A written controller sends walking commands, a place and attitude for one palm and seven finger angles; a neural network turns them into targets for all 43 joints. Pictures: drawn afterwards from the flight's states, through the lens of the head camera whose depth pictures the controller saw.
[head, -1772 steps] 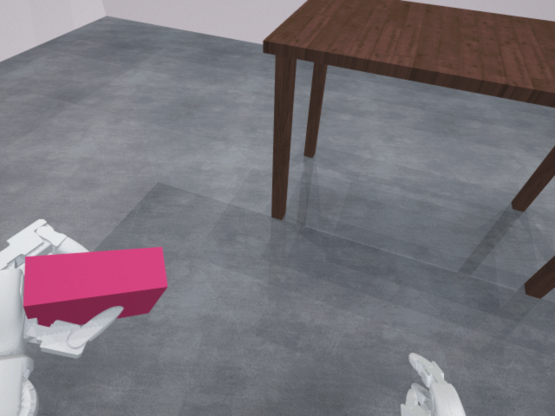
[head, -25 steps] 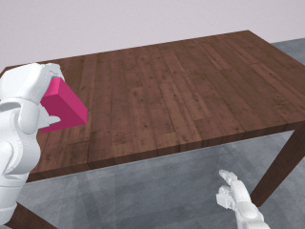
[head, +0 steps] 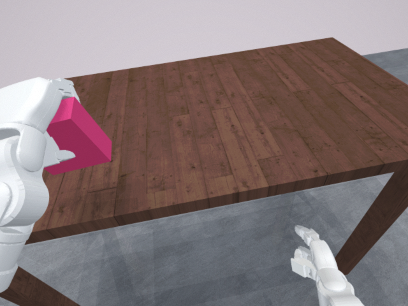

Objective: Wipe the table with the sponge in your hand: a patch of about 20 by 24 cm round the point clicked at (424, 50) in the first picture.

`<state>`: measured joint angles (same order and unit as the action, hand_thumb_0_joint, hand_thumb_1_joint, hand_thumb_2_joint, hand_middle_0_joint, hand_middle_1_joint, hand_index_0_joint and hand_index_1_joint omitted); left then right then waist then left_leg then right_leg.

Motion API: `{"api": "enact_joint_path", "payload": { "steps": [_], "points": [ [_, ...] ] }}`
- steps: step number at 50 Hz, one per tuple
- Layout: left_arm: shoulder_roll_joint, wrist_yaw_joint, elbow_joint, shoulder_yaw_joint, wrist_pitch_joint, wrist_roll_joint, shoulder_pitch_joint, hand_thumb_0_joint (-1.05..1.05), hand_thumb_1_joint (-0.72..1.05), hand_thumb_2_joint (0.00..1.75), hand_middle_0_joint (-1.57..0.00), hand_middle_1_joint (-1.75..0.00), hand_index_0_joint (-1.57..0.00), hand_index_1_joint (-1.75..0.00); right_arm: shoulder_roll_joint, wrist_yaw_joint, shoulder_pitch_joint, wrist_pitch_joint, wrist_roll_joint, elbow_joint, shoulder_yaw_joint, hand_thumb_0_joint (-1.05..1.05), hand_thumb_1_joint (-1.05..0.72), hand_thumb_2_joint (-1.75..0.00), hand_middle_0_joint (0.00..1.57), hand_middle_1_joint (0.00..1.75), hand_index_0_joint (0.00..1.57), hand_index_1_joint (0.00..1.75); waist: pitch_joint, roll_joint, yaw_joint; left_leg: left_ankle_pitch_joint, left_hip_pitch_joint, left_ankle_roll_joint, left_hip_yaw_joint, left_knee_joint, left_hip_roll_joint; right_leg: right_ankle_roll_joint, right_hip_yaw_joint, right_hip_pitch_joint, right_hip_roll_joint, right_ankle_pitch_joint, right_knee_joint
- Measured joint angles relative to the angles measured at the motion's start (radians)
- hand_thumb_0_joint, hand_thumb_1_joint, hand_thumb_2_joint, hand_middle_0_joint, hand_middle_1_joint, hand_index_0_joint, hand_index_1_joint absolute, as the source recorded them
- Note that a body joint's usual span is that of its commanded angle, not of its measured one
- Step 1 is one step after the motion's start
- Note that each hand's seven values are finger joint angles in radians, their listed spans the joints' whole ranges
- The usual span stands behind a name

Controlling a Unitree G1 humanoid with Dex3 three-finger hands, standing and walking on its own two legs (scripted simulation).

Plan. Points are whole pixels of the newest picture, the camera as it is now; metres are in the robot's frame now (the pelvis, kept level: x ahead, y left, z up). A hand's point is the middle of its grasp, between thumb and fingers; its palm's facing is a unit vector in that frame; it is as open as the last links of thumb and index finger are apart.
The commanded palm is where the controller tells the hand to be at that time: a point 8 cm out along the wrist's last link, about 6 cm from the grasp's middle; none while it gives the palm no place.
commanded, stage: bring the sponge back beside the body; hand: left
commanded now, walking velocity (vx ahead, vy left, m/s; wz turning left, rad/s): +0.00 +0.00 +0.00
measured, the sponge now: (70, 146) +0.28 +0.30 +0.20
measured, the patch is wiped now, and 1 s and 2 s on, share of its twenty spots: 0.95 0.95 0.95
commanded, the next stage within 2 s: step back with the hand held close in 1.46 s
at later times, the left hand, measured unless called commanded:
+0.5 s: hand (48, 141) +0.24 +0.28 +0.26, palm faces +0.33 -0.08 -0.94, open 9.2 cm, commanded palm +0.17 +0.28 +0.32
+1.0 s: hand (34, 164) +0.20 +0.28 +0.25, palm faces +0.36 -0.10 -0.93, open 9.2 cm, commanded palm +0.13 +0.28 +0.32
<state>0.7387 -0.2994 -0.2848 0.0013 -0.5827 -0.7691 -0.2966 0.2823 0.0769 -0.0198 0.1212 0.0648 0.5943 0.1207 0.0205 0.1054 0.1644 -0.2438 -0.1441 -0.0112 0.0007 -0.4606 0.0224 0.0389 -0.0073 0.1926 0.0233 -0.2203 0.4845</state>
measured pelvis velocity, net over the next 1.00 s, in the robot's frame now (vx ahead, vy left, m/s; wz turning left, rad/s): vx -0.02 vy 0.00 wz -0.02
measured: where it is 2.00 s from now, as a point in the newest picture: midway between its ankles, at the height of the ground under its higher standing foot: outside the picture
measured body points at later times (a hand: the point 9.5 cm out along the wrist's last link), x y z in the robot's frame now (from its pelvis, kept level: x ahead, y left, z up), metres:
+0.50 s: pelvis -0.01 +0.00 +0.00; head -0.03 -0.05 +0.45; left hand +0.22 +0.28 +0.31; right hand +0.28 -0.16 -0.06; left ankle +0.01 +0.11 -0.74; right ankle +0.03 -0.10 -0.74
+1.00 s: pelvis -0.02 +0.00 +0.00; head -0.05 -0.05 +0.44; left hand +0.18 +0.28 +0.30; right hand +0.26 -0.17 -0.05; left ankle +0.01 +0.11 -0.74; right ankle +0.03 -0.10 -0.74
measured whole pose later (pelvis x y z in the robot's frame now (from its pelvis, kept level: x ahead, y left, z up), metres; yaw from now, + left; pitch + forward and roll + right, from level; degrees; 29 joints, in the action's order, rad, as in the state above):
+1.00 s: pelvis -0.02 +0.00 +0.00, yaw -1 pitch -7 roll +1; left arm 0.73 -0.19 -0.59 -0.10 -0.59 -0.68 0.01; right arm 0.27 0.08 -0.02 0.13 0.06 0.58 0.12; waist 0.02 0.11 0.19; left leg -0.25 -0.12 0.00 0.02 -0.49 0.01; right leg 0.04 0.01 0.18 0.04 -0.21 0.50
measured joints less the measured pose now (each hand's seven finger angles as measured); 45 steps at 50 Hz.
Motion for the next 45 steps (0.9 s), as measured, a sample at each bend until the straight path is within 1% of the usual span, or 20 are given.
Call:
{"api": "enact_joint_path", "payload": {
  "steps": [4, 11, 20, 27, 35, 45],
  "points": [
    [-0.001, 0.000, -0.052, -0.017, 0.001, 0.011, 0.041, -0.02, -0.48, 1.10, -0.81, -1.43, -0.84, -1.41, -0.001, -0.005, 0.001, 0.004, -0.001, -0.004, -0.002, 0.01, -0.90, -0.90, 0.20, 0.30, 0.20, 0.30, -0.002, 0.004, -0.002, -0.005, 0.002, 0.000, 0.003, -0.004, -0.001, 0.000, 0.003, -0.001, 0.001, -0.004, 0.004],
    [-0.007, 0.025, -0.152, -0.027, 0.001, 0.026, 0.104, -0.02, -0.48, 1.10, -0.81, -1.43, -0.84, -1.41, 0.001, -0.009, 0.003, 0.009, -0.002, -0.007, -0.005, 0.01, -0.90, -0.90, 0.20, 0.30, 0.20, 0.30, -0.008, 0.010, 0.012, -0.009, 0.003, 0.000, 0.008, -0.009, -0.002, -0.001, 0.008, 0.000, 0.003, -0.007, 0.011],
    [-0.011, 0.054, -0.167, -0.037, -0.020, 0.039, 0.127, -0.02, -0.48, 1.10, -0.81, -1.43, -0.85, -1.41, -0.005, -0.007, -0.005, 0.014, 0.003, -0.012, 0.003, 0.01, -0.90, -0.90, 0.20, 0.30, 0.20, 0.30, -0.005, 0.010, 0.022, -0.004, 0.008, 0.003, 0.007, -0.009, -0.005, 0.002, 0.007, -0.005, 0.006, -0.002, 0.010],
    [-0.015, 0.069, -0.205, -0.047, -0.022, 0.046, 0.172, -0.02, -0.48, 1.10, -0.81, -1.43, -0.85, -1.41, -0.011, -0.007, -0.010, 0.010, -0.001, -0.016, 0.007, 0.01, -0.90, -0.90, 0.20, 0.30, 0.20, 0.30, -0.005, 0.006, 0.019, -0.004, 0.010, 0.006, 0.009, -0.014, -0.009, 0.005, 0.009, -0.006, 0.009, 0.000, 0.015],
    [-0.002, 0.082, -0.245, -0.073, -0.022, 0.064, 0.222, -0.02, -0.48, 1.10, -0.81, -1.43, -0.85, -1.41, -0.006, -0.007, -0.010, 0.016, -0.001, -0.016, 0.004, 0.01, -0.90, -0.90, 0.20, 0.30, 0.20, 0.30, -0.004, 0.003, 0.022, -0.005, 0.015, 0.008, 0.013, -0.022, -0.014, 0.007, 0.013, -0.011, 0.015, 0.004, 0.017],
    [-0.011, 0.101, -0.281, -0.090, -0.016, 0.080, 0.278, -0.02, -0.48, 1.10, -0.81, -1.43, -0.85, -1.41, -0.005, 0.001, -0.002, 0.007, -0.003, -0.017, -0.001, 0.01, -0.90, -0.90, 0.20, 0.30, 0.20, 0.30, 0.000, 0.002, 0.022, -0.002, 0.017, 0.008, 0.015, -0.028, -0.014, 0.005, 0.015, -0.015, 0.015, 0.009, 0.019]
  ]
}}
